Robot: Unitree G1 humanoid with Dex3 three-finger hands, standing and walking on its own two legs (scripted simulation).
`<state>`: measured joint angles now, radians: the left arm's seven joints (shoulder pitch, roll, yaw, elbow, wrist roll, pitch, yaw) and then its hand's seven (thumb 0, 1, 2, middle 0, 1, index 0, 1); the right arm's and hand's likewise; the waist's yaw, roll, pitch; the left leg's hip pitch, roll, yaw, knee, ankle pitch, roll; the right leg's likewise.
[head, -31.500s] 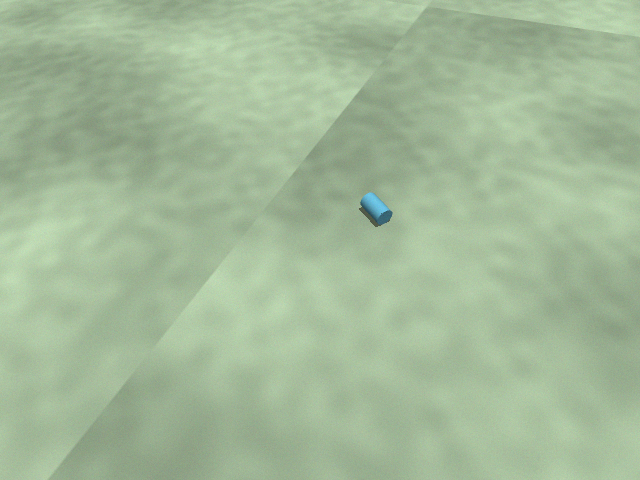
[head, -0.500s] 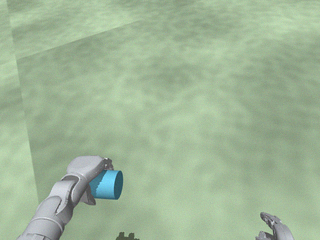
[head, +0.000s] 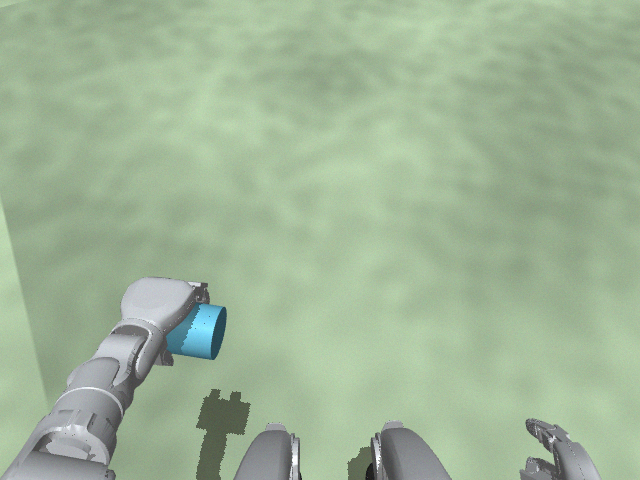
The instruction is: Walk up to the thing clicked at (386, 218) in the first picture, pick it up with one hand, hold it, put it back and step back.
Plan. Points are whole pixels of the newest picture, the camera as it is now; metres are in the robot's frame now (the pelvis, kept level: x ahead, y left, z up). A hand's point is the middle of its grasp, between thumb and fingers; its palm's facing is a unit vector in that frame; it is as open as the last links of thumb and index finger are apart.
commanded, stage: crouch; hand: left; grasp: from above
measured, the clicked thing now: (176, 326) +0.34 +0.23 -0.11
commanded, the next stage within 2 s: lower in 1.38 s
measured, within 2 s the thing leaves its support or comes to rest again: neither
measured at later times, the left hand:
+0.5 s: hand (203, 362) +0.35 +0.25 -0.34, palm faces -0.50 +0.05 -0.87, open 10.3 cm
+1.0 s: hand (212, 369) +0.36 +0.26 -0.46, palm faces -0.50 +0.02 -0.87, open 10.3 cm
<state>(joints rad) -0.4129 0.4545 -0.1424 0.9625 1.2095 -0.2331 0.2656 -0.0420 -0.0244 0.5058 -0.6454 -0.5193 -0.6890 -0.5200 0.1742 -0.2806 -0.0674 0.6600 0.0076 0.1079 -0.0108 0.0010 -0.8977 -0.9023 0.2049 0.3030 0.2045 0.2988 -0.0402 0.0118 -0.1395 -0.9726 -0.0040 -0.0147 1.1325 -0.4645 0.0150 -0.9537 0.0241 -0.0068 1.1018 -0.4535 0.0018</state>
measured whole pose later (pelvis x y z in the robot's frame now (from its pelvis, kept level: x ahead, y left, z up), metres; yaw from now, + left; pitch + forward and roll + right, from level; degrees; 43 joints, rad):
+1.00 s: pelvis -0.04 +0.00 -0.28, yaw -4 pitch +38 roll -7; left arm -0.70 0.61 0.06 1.24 1.31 -0.29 0.42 -0.04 -0.06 0.51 -0.69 -0.47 -0.74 -0.46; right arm 0.12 -0.25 -0.05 0.73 -0.12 -0.05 0.12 0.00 -0.91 -0.91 0.21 0.30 0.20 0.30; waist -0.13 0.00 -0.15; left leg -2.11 -0.01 -0.07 2.16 -0.71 0.02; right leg -2.06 0.02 -0.08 2.09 -0.70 0.00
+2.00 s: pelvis -0.04 +0.00 -0.37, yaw -7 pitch +34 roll -8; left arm -0.76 0.71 0.15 1.41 1.39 -0.37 0.55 -0.04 -0.07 0.58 -0.66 -0.53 -0.71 -0.53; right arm 0.07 -0.26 0.00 0.81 -0.18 -0.06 0.15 0.00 -0.91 -0.90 0.21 0.30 0.20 0.30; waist -0.18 -0.05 -0.05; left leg -2.33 0.00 -0.10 2.47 -0.73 0.02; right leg -2.28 0.03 -0.12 2.38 -0.70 0.00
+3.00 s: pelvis -0.04 +0.00 -0.40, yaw -10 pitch +29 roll -11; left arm -0.81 0.83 0.20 1.61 1.39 -0.33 0.65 -0.03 -0.02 0.51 -0.65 -0.49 -0.69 -0.49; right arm 0.03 -0.28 0.12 0.78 -0.27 -0.17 0.24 0.00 -0.90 -0.90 0.21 0.30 0.20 0.30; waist -0.25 -0.09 0.04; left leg -2.37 0.01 -0.16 2.60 -0.76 0.02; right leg -2.30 0.05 -0.18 2.46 -0.70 0.01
